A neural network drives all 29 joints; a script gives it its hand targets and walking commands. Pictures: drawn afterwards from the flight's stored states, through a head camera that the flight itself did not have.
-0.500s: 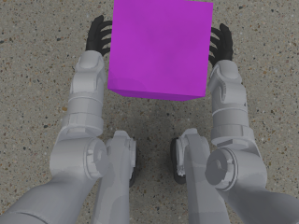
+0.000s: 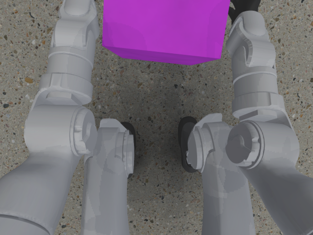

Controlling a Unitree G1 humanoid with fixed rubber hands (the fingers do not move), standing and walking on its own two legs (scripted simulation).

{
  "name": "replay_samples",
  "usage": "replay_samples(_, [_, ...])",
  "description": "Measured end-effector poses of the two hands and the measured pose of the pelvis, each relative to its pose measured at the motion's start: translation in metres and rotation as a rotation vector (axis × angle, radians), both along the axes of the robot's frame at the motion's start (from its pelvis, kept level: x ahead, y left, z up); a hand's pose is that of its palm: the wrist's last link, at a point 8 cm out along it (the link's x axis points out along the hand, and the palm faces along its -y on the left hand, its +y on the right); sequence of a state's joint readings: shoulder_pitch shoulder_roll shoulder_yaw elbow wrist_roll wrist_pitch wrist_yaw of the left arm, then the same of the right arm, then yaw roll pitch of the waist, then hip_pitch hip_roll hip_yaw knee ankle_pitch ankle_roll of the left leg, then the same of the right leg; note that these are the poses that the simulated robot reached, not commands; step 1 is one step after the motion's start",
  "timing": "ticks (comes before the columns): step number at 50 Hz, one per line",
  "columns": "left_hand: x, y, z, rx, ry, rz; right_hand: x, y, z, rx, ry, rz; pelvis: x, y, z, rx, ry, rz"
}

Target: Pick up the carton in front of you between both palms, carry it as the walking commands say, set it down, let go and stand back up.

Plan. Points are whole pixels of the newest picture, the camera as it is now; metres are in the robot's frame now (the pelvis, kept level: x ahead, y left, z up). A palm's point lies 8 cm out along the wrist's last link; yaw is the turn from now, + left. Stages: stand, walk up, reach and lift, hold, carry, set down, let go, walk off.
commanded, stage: set down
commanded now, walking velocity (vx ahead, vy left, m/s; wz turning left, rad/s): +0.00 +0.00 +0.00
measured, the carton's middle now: (163, 12) +0.54 -0.01 -0.24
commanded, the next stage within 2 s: none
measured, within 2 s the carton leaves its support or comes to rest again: rests again in 0.62 s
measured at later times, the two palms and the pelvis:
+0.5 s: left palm (91, 0) +0.55 +0.14 -0.19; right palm (240, 13) +0.53 -0.16 -0.18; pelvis +0.00 +0.00 -0.03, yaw -1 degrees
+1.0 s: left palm (93, 1) +0.55 +0.13 -0.20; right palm (242, 14) +0.53 -0.18 -0.19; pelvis +0.00 +0.00 -0.04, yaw -1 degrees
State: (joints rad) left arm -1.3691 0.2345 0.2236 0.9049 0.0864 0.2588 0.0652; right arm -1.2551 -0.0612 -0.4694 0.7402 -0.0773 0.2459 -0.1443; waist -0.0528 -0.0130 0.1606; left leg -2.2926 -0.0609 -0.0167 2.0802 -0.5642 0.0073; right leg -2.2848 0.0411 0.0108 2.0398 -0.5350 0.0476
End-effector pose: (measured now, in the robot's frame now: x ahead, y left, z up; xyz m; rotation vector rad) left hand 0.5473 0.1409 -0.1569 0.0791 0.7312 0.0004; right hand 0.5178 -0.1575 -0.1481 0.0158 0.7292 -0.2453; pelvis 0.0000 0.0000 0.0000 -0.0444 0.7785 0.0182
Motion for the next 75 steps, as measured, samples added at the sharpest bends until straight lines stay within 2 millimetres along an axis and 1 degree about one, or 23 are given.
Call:
replay_samples(3, [0.004, -0.003, -0.012, -0.003, -0.008, -0.007, 0.009, -0.004, -0.004, -0.010, -0.006, 0.005, 0.002, 0.000, -0.008, -0.003, -0.013, -0.003])
replay_samples(7, [0.009, -0.005, -0.019, -0.007, -0.014, -0.008, 0.014, -0.005, -0.009, -0.003, -0.012, 0.002, 0.006, 0.001, -0.016, -0.005, -0.022, -0.007])
replay_samples(14, [0.004, 0.000, -0.026, -0.001, 0.012, -0.008, 0.010, -0.002, -0.019, 0.009, 0.014, 0.021, 0.007, 0.001, -0.023, -0.005, -0.031, -0.006])
replay_samples(23, [0.001, -0.001, -0.035, 0.007, 0.023, -0.020, 0.007, -0.004, -0.027, 0.012, 0.028, 0.041, 0.000, 0.002, -0.031, -0.005, -0.073, -0.011])
replay_samples(31, [0.001, -0.004, -0.036, -0.018, 0.022, -0.038, 0.008, -0.010, -0.033, 0.008, 0.028, 0.055, -0.003, 0.000, -0.036, 0.001, -0.116, -0.012])
replay_samples(42, [0.002, -0.007, -0.039, -0.059, 0.015, -0.067, 0.008, -0.018, -0.041, 0.008, 0.040, 0.059, -0.003, -0.002, -0.036, 0.003, -0.131, -0.018])
replay_samples(55, [0.002, -0.005, -0.042, -0.072, -0.004, -0.084, 0.008, -0.019, -0.042, 0.017, 0.037, 0.075, -0.005, -0.001, -0.037, -0.001, -0.151, -0.020])
replay_samples(58, [0.001, -0.005, -0.045, -0.064, -0.008, -0.087, 0.007, -0.020, -0.043, 0.011, 0.033, 0.081, -0.006, -0.001, -0.037, -0.004, -0.163, -0.019])
replay_samples(61, [-0.006, 0.003, -0.059, -0.012, 0.013, -0.071, 0.001, -0.023, -0.051, -0.008, 0.047, 0.074, -0.007, -0.001, -0.036, -0.006, -0.177, -0.017])
replay_samples(64, [-0.012, 0.024, -0.070, 0.028, 0.028, -0.013, -0.006, -0.029, -0.063, -0.023, 0.065, 0.044, -0.007, -0.001, -0.036, -0.005, -0.187, -0.014])
replay_samples(66, [-0.011, 0.038, -0.071, 0.044, 0.024, 0.015, -0.008, -0.034, -0.068, -0.027, 0.066, 0.028, -0.006, -0.001, -0.036, -0.004, -0.192, -0.012])
replay_samples(68, [-0.007, 0.047, -0.067, 0.052, 0.010, 0.027, -0.008, -0.037, -0.070, -0.028, 0.056, 0.020, -0.005, -0.001, -0.037, -0.004, -0.194, -0.009])
replay_samples(70, [0.000, 0.052, -0.060, 0.052, -0.009, 0.030, -0.006, -0.039, -0.068, -0.027, 0.038, 0.016, -0.004, -0.002, -0.038, -0.004, -0.192, -0.006])
replay_samples(73, [0.011, 0.050, -0.046, 0.041, -0.039, 0.031, -0.001, -0.040, -0.060, -0.025, 0.003, 0.016, -0.002, -0.002, -0.039, -0.003, -0.181, -0.001])
replay_samples(75, [0.017, 0.046, -0.036, 0.033, -0.059, 0.030, 0.002, -0.040, -0.051, -0.026, -0.022, 0.016, -0.002, -0.003, -0.038, -0.002, -0.170, -0.001])
